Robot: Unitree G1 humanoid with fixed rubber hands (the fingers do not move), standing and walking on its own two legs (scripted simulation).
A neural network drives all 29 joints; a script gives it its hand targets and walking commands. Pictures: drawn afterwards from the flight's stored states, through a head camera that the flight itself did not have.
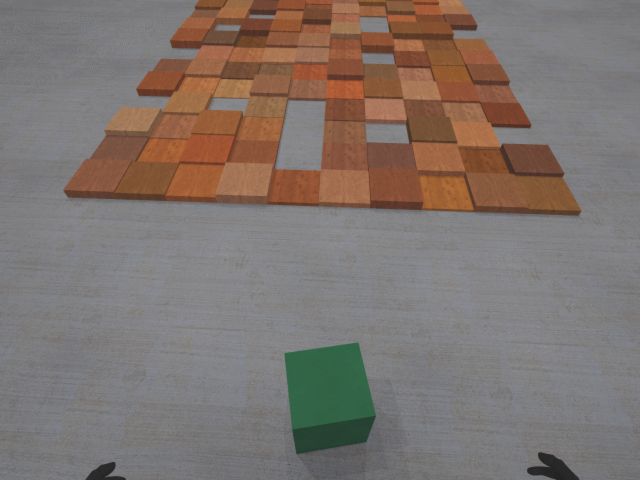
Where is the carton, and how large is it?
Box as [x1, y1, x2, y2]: [284, 343, 375, 453]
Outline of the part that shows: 358,343 284,353 291,422 296,453 366,441 375,413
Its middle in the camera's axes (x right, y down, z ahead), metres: +0.02 +0.45 +1.11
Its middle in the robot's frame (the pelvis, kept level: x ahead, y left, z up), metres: +0.44 -0.02 -0.66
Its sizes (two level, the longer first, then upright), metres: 0.210 0.200 0.250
